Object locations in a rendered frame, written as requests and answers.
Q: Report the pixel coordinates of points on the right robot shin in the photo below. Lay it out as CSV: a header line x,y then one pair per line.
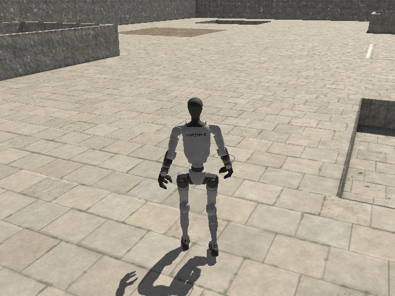
x,y
213,225

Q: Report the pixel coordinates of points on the left robot shin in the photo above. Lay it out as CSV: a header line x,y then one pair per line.
x,y
184,221

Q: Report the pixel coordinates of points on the robot left hand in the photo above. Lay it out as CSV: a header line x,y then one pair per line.
x,y
161,179

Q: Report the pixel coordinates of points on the robot shin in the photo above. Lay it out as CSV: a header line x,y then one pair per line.
x,y
213,225
184,221

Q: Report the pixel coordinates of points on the robot right forearm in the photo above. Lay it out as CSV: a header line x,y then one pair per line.
x,y
226,160

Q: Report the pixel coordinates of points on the right robot upper arm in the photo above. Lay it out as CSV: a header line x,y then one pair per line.
x,y
215,129

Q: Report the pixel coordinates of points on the robot left forearm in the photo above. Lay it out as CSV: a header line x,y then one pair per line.
x,y
166,165

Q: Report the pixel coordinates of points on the robot right hand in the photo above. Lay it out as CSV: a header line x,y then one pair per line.
x,y
230,171

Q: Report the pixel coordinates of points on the left robot upper arm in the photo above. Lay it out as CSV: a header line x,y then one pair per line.
x,y
176,131

